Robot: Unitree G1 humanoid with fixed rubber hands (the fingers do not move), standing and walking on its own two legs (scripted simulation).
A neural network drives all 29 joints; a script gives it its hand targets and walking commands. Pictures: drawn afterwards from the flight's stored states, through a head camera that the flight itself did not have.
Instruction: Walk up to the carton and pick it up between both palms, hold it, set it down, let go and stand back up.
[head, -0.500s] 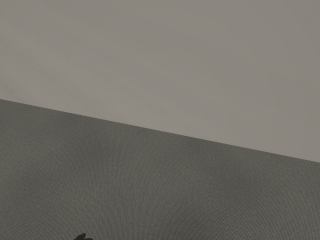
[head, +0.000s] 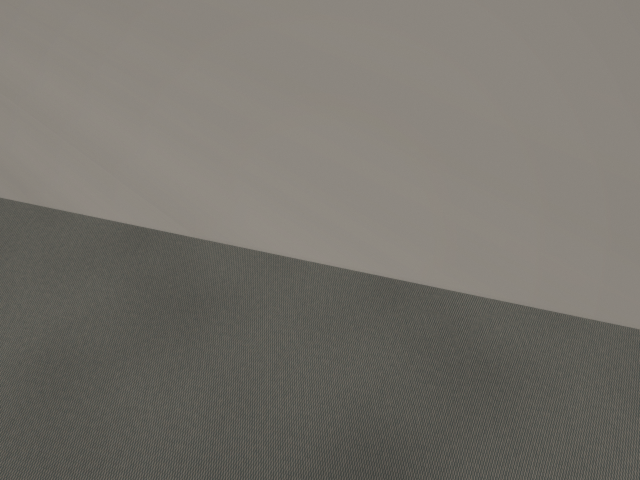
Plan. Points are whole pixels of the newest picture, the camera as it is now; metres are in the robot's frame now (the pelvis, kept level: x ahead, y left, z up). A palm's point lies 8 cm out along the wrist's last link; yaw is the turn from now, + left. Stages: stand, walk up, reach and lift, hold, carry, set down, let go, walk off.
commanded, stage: stand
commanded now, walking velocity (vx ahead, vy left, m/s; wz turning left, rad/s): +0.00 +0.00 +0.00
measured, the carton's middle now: out of the picture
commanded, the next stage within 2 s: walk up in 0.24 s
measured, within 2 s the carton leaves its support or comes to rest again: neither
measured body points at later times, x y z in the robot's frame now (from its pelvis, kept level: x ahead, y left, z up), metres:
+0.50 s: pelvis -0.02 +0.00 +0.00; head -0.01 +0.00 +0.45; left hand -0.01 +0.24 -0.15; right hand -0.02 -0.22 -0.16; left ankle -0.02 +0.13 -0.73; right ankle -0.02 -0.11 -0.73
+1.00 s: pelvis -0.05 +0.07 +0.01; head -0.02 +0.12 +0.46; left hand -0.04 +0.34 -0.15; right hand +0.08 -0.15 -0.11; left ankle -0.05 +0.14 -0.73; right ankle -0.01 -0.09 -0.64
